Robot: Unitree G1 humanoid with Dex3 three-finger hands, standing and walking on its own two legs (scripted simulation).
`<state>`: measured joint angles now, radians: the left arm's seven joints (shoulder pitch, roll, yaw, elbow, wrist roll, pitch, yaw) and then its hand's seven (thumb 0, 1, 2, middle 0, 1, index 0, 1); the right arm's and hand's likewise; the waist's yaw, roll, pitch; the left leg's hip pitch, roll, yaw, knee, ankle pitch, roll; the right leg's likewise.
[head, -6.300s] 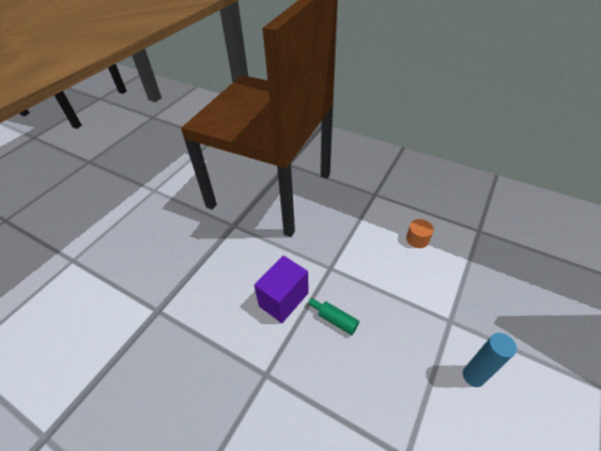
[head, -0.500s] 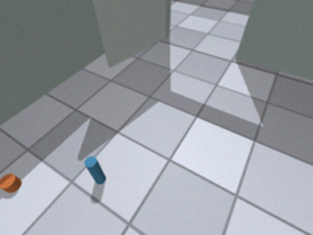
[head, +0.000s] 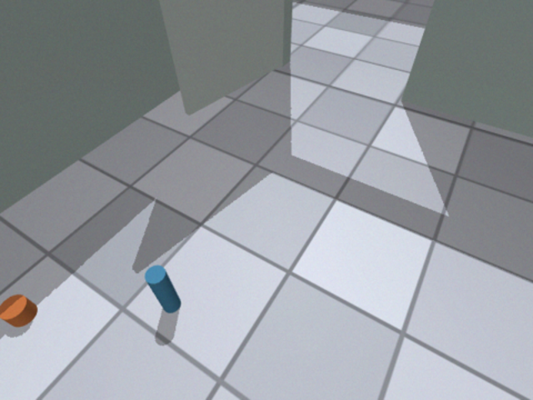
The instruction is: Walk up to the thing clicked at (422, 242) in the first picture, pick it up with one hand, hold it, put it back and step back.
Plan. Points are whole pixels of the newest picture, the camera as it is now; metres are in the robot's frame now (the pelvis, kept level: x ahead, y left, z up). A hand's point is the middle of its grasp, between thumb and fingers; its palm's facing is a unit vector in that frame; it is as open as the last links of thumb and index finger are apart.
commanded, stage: stand
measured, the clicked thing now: (18, 310) +0.53 +1.00 -0.74
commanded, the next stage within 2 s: walk up in 0.30 s
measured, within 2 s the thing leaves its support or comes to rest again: neither
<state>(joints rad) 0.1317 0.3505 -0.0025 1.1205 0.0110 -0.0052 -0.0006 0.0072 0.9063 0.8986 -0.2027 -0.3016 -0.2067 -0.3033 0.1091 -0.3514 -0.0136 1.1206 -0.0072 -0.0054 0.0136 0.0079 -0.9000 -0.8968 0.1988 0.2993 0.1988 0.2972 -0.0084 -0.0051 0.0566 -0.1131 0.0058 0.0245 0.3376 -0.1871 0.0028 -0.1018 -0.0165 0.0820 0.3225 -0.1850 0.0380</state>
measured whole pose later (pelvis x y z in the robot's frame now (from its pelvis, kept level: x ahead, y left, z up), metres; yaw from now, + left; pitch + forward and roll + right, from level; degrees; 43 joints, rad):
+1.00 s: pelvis +0.20 -0.03 -0.03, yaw +0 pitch -4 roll -1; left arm 0.34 0.41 0.06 0.89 0.02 -0.05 -0.04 0.01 0.90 0.90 -0.21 -0.30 -0.21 -0.30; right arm 0.29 -0.41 -0.08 0.89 -0.04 -0.04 0.08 0.01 -0.90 -0.90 0.20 0.30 0.20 0.30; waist 0.01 -0.02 0.09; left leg -0.38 0.06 0.04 0.61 -0.17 0.01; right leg -0.07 -0.05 -0.07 0.63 -0.46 0.00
